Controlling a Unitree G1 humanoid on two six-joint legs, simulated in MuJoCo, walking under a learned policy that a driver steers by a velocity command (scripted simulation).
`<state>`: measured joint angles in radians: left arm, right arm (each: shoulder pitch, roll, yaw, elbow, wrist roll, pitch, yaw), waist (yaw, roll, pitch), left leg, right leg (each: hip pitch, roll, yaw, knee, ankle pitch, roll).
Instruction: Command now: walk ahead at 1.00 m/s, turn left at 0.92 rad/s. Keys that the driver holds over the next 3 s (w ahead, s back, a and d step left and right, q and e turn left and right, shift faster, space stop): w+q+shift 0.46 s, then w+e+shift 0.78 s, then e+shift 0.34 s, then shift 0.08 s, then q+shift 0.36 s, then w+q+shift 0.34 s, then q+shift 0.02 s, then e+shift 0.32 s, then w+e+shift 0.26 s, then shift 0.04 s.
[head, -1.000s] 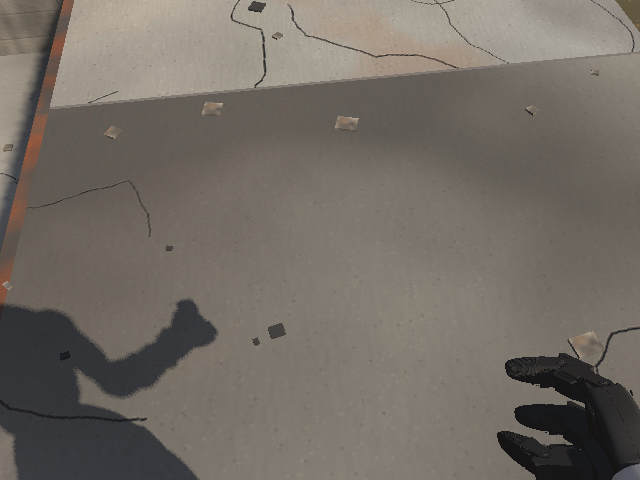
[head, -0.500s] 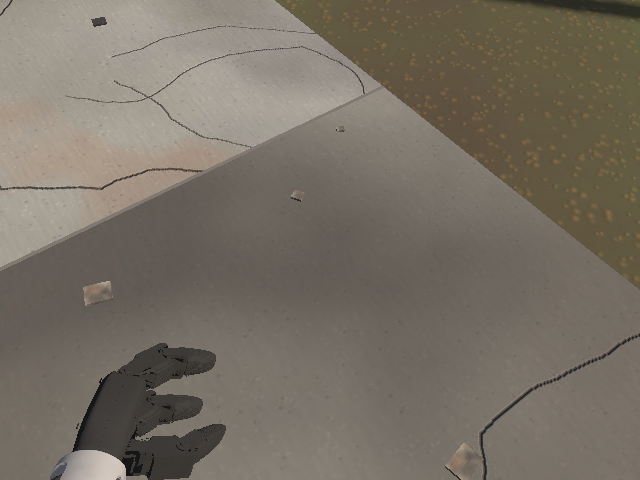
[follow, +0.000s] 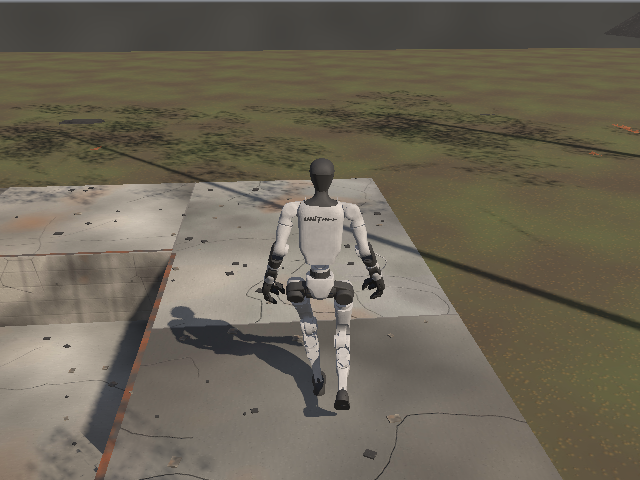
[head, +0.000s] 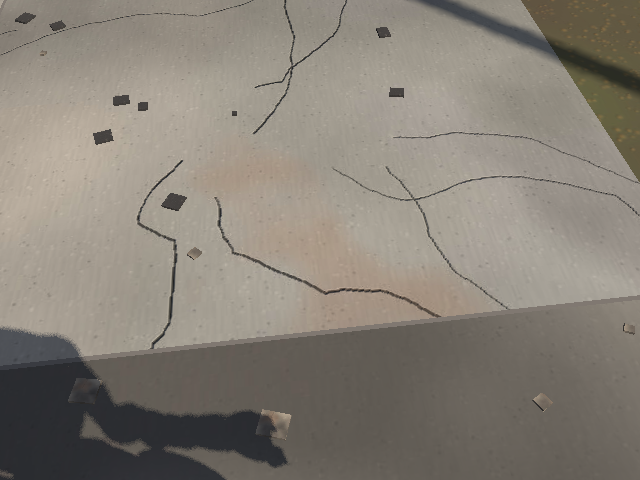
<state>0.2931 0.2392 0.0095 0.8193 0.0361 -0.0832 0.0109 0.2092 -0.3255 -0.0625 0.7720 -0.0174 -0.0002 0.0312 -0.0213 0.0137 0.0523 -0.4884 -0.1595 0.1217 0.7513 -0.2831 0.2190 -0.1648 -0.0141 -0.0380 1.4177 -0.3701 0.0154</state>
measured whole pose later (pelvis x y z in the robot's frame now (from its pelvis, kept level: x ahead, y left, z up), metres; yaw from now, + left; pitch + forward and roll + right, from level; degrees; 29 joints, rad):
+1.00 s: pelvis +0.84 +0.18 +0.04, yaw +16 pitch +1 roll +2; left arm 0.22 0.33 0.06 0.77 0.02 -0.01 -0.05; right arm 0.41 -0.31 -0.05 0.85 -0.02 -0.10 0.00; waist -0.03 -0.04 0.00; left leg -0.04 -0.02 0.18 0.34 -0.31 0.02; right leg -0.71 -0.10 -0.02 1.20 -0.17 -0.07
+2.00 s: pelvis +1.40 +0.26 +0.04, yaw -16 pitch +0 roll +1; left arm 0.17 0.25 -0.01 0.67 0.04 0.05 0.03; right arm 0.33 -0.28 -0.06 0.75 -0.01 0.05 0.02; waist -0.05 0.02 0.03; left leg -0.49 -0.11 -0.06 0.73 -0.35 -0.01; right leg -0.24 0.04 0.02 0.51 -0.27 -0.05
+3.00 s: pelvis +1.80 +0.39 +0.02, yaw -10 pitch -1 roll +0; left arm 0.34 0.30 0.09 0.79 0.00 0.02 -0.02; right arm 0.15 -0.24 -0.01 0.73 -0.04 -0.03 0.00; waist 0.08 0.02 0.04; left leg -0.32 -0.01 0.03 1.31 -0.41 0.00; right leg -0.35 0.14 -0.08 0.69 -0.34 -0.21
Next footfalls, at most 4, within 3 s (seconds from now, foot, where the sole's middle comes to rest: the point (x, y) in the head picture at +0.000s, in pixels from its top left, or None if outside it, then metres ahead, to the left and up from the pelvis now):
0.34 right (401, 440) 0.55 -0.13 -0.73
0.76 left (219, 350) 0.77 0.26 -0.73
1.20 right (251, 200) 1.23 0.21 -0.73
1.60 left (231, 122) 1.58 0.29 -0.73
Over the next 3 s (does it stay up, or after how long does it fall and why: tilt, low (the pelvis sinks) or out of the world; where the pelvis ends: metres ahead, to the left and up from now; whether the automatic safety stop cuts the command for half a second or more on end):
stays up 1.80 0.39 0.02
